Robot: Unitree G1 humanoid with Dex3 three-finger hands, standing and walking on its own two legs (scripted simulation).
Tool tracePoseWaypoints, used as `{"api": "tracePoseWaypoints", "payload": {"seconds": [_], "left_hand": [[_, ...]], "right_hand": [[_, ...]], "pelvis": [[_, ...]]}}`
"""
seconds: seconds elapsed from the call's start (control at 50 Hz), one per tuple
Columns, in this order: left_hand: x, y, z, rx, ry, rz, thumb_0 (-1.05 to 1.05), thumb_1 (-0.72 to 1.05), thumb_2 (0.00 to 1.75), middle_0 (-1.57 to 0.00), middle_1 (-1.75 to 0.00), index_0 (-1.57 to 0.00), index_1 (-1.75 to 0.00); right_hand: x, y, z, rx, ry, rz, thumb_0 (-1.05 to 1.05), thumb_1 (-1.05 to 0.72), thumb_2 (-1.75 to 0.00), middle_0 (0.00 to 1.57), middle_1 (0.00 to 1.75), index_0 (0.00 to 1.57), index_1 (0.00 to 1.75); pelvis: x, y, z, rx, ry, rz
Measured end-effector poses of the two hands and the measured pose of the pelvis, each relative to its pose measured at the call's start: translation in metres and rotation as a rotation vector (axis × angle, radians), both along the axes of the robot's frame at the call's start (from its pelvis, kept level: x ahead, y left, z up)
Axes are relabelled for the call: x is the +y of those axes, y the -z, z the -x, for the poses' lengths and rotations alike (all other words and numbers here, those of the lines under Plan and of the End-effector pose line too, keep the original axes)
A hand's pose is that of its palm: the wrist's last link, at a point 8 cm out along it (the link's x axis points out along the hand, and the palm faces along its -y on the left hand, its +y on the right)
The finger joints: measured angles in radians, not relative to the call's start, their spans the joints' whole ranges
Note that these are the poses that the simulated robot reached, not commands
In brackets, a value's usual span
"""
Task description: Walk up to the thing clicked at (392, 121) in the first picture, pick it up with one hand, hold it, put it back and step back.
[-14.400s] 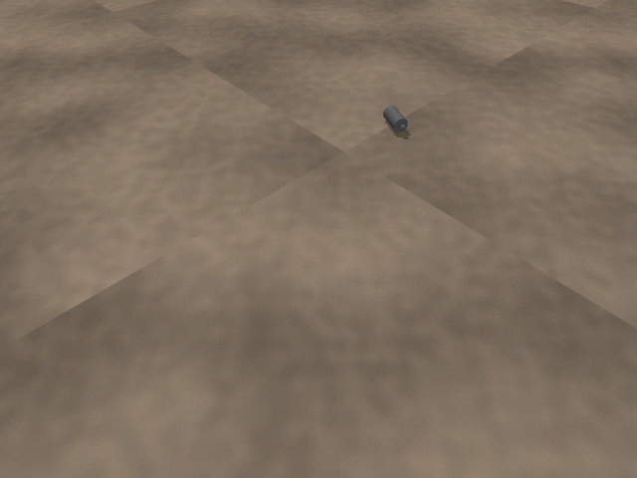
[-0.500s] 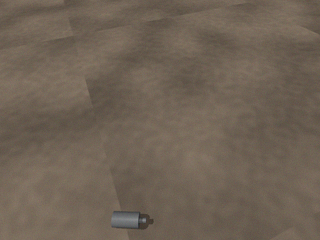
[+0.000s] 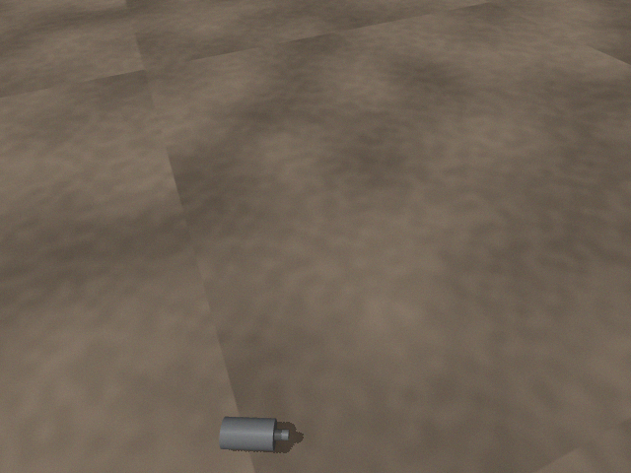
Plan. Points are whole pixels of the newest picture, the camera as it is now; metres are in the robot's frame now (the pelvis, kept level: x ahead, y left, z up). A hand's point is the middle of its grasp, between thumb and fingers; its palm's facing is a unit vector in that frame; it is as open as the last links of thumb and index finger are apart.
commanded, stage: stand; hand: left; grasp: from above
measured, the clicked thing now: (256, 433) +0.39 +0.22 -0.74
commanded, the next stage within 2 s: rise first in 0.08 s
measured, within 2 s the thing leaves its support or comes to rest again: neither
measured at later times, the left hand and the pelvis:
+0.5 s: hand out of the picture +0.16 +0.25 -0.18, palm faces -0.06 -0.93 -0.37, open 10.1 cm; pelvis -0.01 +0.00 -0.03, yaw -2 degrees
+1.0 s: hand out of the picture +0.13 +0.27 -0.25, palm faces -0.18 -0.86 -0.47, open 14.1 cm; pelvis -0.02 +0.01 -0.11, yaw -2 degrees
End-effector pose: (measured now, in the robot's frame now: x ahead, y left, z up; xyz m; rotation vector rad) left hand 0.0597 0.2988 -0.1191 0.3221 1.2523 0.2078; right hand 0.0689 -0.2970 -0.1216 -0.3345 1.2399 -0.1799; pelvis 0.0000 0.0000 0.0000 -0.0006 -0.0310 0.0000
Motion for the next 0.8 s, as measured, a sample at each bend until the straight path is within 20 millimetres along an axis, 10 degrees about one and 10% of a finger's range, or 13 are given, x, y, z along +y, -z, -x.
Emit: {"api": "tracePoseWaypoints", "payload": {"seconds": [0.22, 0.46, 0.8], "left_hand": [[-0.002, -0.001, -0.004, -0.021, -0.011, 0.0, 0.0, 0.9, 0.89, -0.2, -0.31, -0.21, -0.31], [-0.004, 0.018, -0.096, -0.172, 0.07, 0.001, 0.0, 0.41, 0.91, -0.11, -0.8, -0.14, -0.78], [0.004, 0.074, -0.077, -0.112, 0.154, -0.089, -0.01, -0.47, 0.98, -0.08, -1.06, -0.08, -1.06]], "right_hand": [[0.0, 0.0, -0.004, -0.023, 0.009, -0.002, 0.01, -0.91, -0.9, 0.2, 0.3, 0.2, 0.3], [0.029, 0.013, -0.003, -0.176, 0.063, -0.051, 0.01, -0.92, -0.9, 0.2, 0.3, 0.2, 0.3], [0.042, 0.053, -0.043, -0.316, 0.003, -0.038, 0.01, -0.9, -0.89, 0.2, 0.3, 0.2, 0.3]], "pelvis": [[-0.001, 0.001, -0.001, 0.011, 0.001, 0.0], [-0.003, 0.027, 0.016, 0.164, 0.026, 0.004], [0.009, 0.084, 0.015, 0.318, 0.037, 0.022]]}}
